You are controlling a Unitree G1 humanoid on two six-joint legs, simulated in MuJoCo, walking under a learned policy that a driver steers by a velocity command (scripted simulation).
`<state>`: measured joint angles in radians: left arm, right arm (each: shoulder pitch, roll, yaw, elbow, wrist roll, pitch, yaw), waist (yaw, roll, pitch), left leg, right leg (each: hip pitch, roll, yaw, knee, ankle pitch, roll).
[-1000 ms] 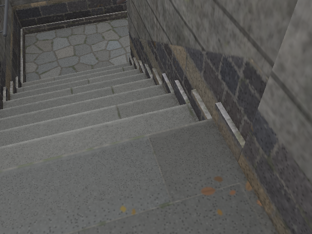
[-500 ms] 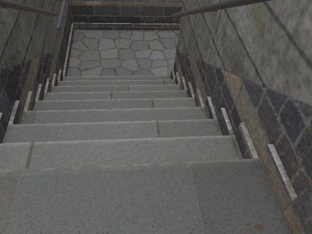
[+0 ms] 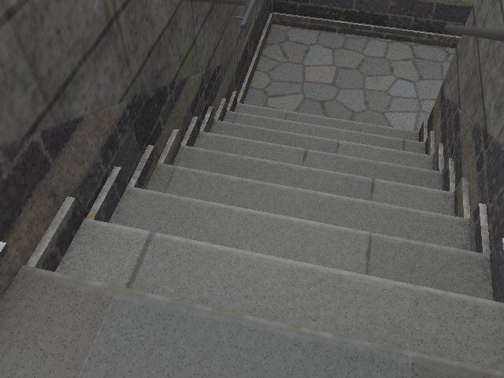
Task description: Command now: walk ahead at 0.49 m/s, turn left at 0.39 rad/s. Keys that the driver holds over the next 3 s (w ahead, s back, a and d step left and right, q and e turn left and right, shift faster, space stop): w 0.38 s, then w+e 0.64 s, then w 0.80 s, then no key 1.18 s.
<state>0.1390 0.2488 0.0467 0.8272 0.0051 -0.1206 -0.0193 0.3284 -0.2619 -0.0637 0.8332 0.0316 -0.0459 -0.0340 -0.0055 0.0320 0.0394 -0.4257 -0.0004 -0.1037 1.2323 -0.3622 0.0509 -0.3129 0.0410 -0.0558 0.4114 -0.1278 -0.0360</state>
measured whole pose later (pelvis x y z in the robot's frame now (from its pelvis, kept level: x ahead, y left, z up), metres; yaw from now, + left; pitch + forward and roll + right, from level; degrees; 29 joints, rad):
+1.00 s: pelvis +0.48 +0.04 -0.03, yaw -13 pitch +1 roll -1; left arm 0.30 0.24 0.06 0.74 -0.03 -0.04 -0.05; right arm 0.23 -0.27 -0.07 0.80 0.03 -0.09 -0.02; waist 0.02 0.03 0.01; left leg -0.47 0.01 -0.04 1.39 -0.47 0.02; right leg -0.41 0.08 -0.02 0.77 -0.39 -0.08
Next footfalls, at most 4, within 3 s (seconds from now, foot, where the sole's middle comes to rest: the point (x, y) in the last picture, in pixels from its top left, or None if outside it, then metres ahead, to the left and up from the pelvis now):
0.36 left None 0.35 0.17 -0.77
0.88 right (284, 358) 0.51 -0.05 -0.77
1.42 left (224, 277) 0.85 0.12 -0.95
1.98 right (308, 245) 1.08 -0.20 -1.13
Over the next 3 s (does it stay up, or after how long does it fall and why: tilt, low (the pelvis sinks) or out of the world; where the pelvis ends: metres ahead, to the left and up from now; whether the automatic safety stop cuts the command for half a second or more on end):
stays up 1.10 -0.06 -0.35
